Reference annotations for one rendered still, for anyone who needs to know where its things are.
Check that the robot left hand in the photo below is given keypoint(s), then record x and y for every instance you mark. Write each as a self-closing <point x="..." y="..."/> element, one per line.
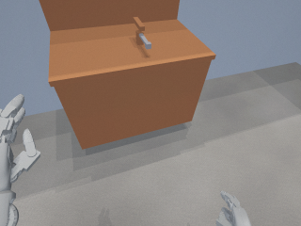
<point x="10" y="118"/>

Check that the counter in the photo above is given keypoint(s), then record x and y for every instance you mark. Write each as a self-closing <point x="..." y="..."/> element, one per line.
<point x="110" y="86"/>

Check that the robot right hand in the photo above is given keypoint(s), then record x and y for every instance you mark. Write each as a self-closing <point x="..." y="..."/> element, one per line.
<point x="236" y="217"/>

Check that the left robot forearm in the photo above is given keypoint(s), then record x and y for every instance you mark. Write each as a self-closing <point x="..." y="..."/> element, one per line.
<point x="9" y="214"/>

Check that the tap lever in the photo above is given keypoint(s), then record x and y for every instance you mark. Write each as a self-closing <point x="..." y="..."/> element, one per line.
<point x="146" y="42"/>

